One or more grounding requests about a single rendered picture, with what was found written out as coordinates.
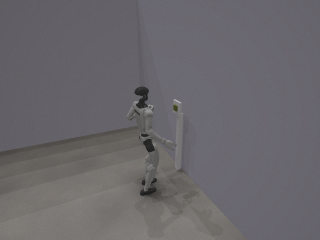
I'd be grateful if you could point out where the right robot upper arm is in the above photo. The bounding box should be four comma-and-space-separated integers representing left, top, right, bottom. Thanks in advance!
144, 108, 153, 135

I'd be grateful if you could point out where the robot right foot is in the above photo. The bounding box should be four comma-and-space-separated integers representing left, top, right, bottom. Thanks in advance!
140, 187, 156, 196

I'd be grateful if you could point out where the right robot hand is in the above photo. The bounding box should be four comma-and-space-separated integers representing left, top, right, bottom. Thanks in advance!
165, 140, 177, 151

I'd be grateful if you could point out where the left robot hand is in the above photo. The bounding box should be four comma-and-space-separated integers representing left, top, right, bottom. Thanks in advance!
148, 104, 154, 112

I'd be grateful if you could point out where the left robot upper arm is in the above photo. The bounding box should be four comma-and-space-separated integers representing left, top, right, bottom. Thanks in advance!
126, 101, 139, 121

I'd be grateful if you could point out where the panel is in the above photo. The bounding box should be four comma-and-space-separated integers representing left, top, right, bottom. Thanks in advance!
173, 99, 184, 170

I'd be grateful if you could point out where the robot left foot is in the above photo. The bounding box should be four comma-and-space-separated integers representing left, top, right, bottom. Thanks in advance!
142, 178, 157, 185

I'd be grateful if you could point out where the robot foot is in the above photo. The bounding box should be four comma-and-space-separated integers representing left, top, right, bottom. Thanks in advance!
140, 187, 156, 196
142, 178, 157, 185

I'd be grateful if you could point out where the button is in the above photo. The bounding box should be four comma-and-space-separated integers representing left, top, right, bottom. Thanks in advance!
173, 104, 178, 112

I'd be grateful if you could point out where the right robot forearm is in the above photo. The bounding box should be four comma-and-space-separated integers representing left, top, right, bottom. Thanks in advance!
148, 129, 167, 145

